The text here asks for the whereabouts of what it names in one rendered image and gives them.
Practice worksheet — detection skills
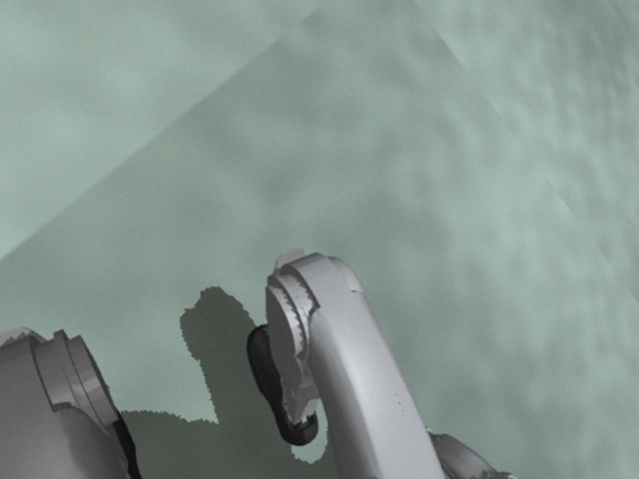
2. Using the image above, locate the right robot foot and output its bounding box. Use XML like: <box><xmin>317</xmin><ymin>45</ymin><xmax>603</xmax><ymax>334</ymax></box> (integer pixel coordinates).
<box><xmin>247</xmin><ymin>324</ymin><xmax>319</xmax><ymax>446</ymax></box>

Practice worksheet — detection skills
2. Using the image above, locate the right robot hand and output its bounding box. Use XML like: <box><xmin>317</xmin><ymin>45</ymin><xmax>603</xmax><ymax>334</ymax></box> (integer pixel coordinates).
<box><xmin>426</xmin><ymin>426</ymin><xmax>498</xmax><ymax>479</ymax></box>

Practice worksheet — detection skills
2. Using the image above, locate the left robot foot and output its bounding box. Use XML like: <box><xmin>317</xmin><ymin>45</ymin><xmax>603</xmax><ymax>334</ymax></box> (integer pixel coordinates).
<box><xmin>112</xmin><ymin>408</ymin><xmax>142</xmax><ymax>479</ymax></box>

